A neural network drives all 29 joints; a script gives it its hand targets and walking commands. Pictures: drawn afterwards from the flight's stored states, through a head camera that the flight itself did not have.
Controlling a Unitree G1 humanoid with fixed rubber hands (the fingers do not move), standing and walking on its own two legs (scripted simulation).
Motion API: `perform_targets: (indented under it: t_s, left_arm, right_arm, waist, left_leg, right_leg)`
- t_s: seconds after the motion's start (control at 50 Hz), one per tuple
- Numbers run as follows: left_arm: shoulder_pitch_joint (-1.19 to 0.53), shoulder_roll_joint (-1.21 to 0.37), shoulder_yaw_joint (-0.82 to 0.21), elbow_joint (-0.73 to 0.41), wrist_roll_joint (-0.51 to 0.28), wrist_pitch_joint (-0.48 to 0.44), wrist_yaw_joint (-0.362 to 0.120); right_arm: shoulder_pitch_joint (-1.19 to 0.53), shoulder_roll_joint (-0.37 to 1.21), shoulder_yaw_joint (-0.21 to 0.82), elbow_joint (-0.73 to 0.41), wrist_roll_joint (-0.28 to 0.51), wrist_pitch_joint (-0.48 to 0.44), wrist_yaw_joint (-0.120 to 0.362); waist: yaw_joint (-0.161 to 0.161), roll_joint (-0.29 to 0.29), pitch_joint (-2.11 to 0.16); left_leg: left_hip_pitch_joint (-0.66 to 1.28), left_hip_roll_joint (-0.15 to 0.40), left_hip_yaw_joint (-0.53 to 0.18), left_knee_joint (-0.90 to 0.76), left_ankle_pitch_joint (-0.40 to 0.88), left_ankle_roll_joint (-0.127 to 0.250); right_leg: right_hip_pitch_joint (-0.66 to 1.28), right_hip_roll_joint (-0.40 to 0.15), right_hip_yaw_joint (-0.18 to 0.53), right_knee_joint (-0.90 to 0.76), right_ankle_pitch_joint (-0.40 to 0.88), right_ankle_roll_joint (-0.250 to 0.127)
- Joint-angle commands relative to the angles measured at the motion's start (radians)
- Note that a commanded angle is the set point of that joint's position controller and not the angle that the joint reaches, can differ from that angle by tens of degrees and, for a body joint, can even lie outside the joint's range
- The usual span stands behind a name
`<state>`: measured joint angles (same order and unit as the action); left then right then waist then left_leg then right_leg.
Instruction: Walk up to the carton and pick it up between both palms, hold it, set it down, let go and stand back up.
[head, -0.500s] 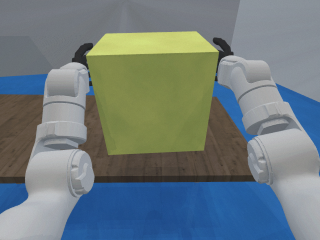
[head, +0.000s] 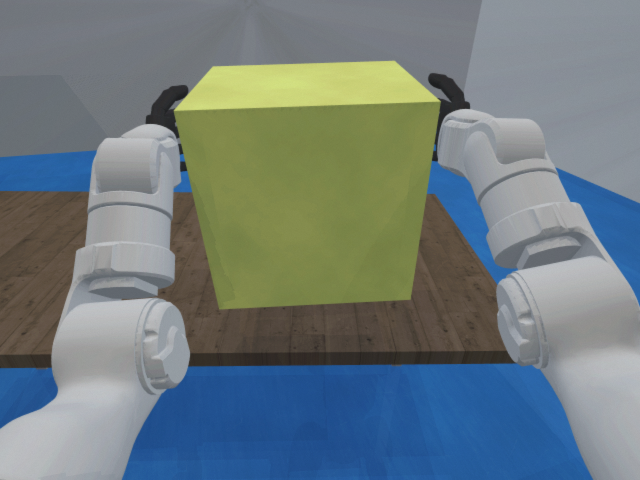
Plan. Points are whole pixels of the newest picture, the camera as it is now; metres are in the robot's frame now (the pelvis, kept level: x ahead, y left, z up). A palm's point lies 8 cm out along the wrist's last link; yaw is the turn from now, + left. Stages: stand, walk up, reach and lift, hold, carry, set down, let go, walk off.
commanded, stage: hold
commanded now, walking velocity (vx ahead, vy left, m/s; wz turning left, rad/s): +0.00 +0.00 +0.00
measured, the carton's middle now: (309, 180) +0.38 -0.01 +0.29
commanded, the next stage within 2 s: none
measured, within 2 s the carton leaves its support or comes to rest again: neither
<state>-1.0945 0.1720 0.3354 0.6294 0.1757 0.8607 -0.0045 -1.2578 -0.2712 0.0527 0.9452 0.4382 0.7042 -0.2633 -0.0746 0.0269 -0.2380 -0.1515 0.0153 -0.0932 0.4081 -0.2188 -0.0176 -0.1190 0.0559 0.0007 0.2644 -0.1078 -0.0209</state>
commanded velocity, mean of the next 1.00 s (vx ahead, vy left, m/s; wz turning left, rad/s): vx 0.00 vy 0.00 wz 0.00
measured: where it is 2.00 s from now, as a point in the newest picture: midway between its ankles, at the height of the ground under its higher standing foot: outside the picture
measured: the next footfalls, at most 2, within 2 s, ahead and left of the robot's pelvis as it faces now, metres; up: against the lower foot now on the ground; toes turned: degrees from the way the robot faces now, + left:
none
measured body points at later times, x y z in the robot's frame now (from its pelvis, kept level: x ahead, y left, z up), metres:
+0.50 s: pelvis +0.00 +0.00 +0.00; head -0.10 +0.01 +0.44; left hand +0.39 +0.16 +0.34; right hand +0.38 -0.16 +0.35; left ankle +0.00 +0.13 -0.75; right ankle +0.02 -0.11 -0.75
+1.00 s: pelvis +0.00 +0.00 +0.00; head -0.10 +0.01 +0.44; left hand +0.39 +0.16 +0.33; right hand +0.38 -0.16 +0.35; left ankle +0.00 +0.13 -0.75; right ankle +0.02 -0.11 -0.75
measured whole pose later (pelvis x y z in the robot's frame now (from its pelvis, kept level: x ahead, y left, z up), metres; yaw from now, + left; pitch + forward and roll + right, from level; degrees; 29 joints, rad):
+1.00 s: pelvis +0.00 +0.00 +0.00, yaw +0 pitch -2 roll -2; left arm -1.08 0.17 0.34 0.61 0.18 0.87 0.00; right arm -1.24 -0.27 0.06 0.93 0.45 0.71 -0.27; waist -0.08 0.02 -0.23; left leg -0.15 0.02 -0.10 0.40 -0.22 -0.02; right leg -0.11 0.06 0.01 0.26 -0.11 -0.02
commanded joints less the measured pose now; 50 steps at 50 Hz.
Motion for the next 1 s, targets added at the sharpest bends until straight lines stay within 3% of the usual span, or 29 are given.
perform_targets:
  t_s: [0.0,0.04,0.1,0.2,0.24,0.3,0.32,0.34,0.4,0.5,0.6,0.74,0.8,0.84,0.9,0.96,0.98]
  left_arm:
    - [-0.807,-0.551,-0.230,-0.162,-0.183,-0.081,-0.157]
    - [-0.807,-0.542,-0.225,-0.147,-0.168,-0.076,-0.164]
    - [-0.783,-0.535,-0.214,-0.162,-0.174,-0.072,-0.171]
    - [-0.867,-0.559,-0.251,-0.180,-0.197,-0.083,-0.168]
    - [-0.880,-0.573,-0.281,-0.216,-0.218,-0.084,-0.162]
    - [-0.842,-0.557,-0.244,-0.152,-0.193,-0.077,-0.165]
    - [-0.835,-0.543,-0.218,-0.120,-0.182,-0.078,-0.167]
    - [-0.837,-0.552,-0.223,-0.097,-0.180,-0.081,-0.168]
    - [-0.882,-0.588,-0.257,-0.132,-0.205,-0.098,-0.160]
    - [-0.815,-0.569,-0.248,-0.181,-0.208,-0.090,-0.159]
    - [-0.799,-0.547,-0.230,-0.136,-0.185,-0.078,-0.168]
    - [-0.832,-0.582,-0.273,-0.225,-0.210,-0.079,-0.152]
    - [-0.810,-0.549,-0.237,-0.200,-0.187,-0.078,-0.154]
    - [-0.794,-0.556,-0.251,-0.207,-0.187,-0.071,-0.157]
    - [-0.809,-0.566,-0.266,-0.205,-0.195,-0.064,-0.165]
    - [-0.822,-0.560,-0.262,-0.191,-0.198,-0.072,-0.166]
    - [-0.841,-0.576,-0.279,-0.216,-0.212,-0.078,-0.162]
  right_arm:
    - [-0.700,0.661,0.068,-0.261,0.164,-0.018,0.161]
    - [-0.699,0.667,0.063,-0.243,0.166,-0.017,0.159]
    - [-0.734,0.668,0.101,-0.331,0.193,-0.022,0.148]
    - [-0.748,0.681,0.060,-0.294,0.162,-0.023,0.156]
    - [-0.754,0.681,0.069,-0.313,0.179,-0.023,0.159]
    - [-0.729,0.651,0.044,-0.263,0.157,-0.013,0.155]
    - [-0.730,0.656,0.043,-0.244,0.151,-0.015,0.158]
    - [-0.731,0.636,0.019,-0.219,0.134,-0.015,0.161]
    - [-0.805,0.668,0.043,-0.299,0.146,-0.034,0.165]
    - [-0.731,0.649,0.076,-0.308,0.188,-0.025,0.151]
    - [-0.728,0.623,0.059,-0.268,0.166,-0.022,0.158]
    - [-0.727,0.659,0.088,-0.315,0.194,-0.026,0.164]
    - [-0.720,0.672,0.092,-0.310,0.187,-0.021,0.158]
    - [-0.693,0.662,0.098,-0.310,0.201,-0.021,0.152]
    - [-0.697,0.647,0.074,-0.294,0.188,-0.014,0.152]
    - [-0.739,0.665,0.079,-0.330,0.180,-0.020,0.152]
    - [-0.731,0.675,0.083,-0.331,0.184,-0.022,0.152]
  waist:
    - [-0.001,-0.002,-0.213]
    - [0.004,0.003,-0.197]
    - [0.017,-0.025,-0.255]
    - [-0.003,0.009,-0.245]
    - [-0.013,0.020,-0.276]
    - [-0.016,0.024,-0.233]
    - [-0.002,0.021,-0.213]
    - [-0.014,0.026,-0.183]
    - [-0.012,0.039,-0.273]
    - [-0.012,0.039,-0.287]
    - [-0.014,0.016,-0.223]
    - [-0.006,0.034,-0.284]
    - [0.010,-0.010,-0.258]
    - [0.001,0.018,-0.254]
    - [-0.012,0.032,-0.233]
    - [-0.012,0.007,-0.269]
    - [-0.017,0.023,-0.276]
  left_leg:
    - [-0.128,-0.036,0.028,-0.094,0.168,-0.039]
    - [-0.109,-0.044,0.034,-0.097,0.145,-0.037]
    - [-0.096,-0.045,0.031,-0.078,0.209,-0.032]
    - [-0.107,-0.041,0.040,-0.095,0.115,-0.034]
    - [-0.109,-0.034,0.033,-0.085,0.157,-0.041]
    - [-0.124,-0.037,0.033,-0.092,0.120,-0.043]
    - [-0.148,-0.037,0.031,-0.105,0.093,-0.040]
    - [-0.159,-0.032,0.034,-0.112,0.057,-0.037]
    - [-0.149,-0.035,0.031,-0.094,0.124,-0.041]
    - [-0.095,-0.041,0.027,-0.074,0.222,-0.051]
    - [-0.110,-0.031,0.022,-0.094,0.173,-0.044]
    - [-0.088,-0.031,0.019,-0.082,0.223,-0.053]
    - [-0.076,-0.041,0.030,-0.077,0.210,-0.037]
    - [-0.076,-0.040,0.028,-0.070,0.245,-0.048]
    - [-0.078,-0.037,0.027,-0.080,0.197,-0.055]
    - [-0.080,-0.045,0.032,-0.074,0.178,-0.035]
    - [-0.080,-0.039,0.029,-0.078,0.185,-0.044]
  right_leg:
    - [0.256,0.005,0.051,0.001,0.158,0.019]
    - [0.226,-0.010,0.064,-0.010,0.126,0.023]
    - [0.278,-0.008,0.061,0.003,0.211,0.036]
    - [0.210,-0.005,0.054,-0.010,0.067,0.017]
    - [0.233,0.002,0.049,0.006,0.121,0.019]
    - [0.239,-0.003,0.056,0.002,0.105,0.020]
    - [0.229,-0.003,0.051,-0.002,0.086,0.019]
    - [0.212,-0.009,0.058,-0.007,0.042,0.013]
    - [0.243,-0.005,0.060,0.011,0.106,0.010]
    - [0.275,0.005,0.053,0.016,0.205,0.020]
    - [0.261,-0.001,0.047,0.001,0.144,0.009]
    - [0.247,0.011,0.043,0.014,0.173,0.017]
    - [0.253,0.002,0.059,0.007,0.193,0.025]
    - [0.249,0.002,0.057,0.008,0.224,0.023]
    - [0.231,0.004,0.054,0.001,0.157,0.016]
    - [0.235,-0.005,0.065,-0.002,0.162,0.019]
    - [0.227,-0.003,0.058,0.006,0.163,0.017]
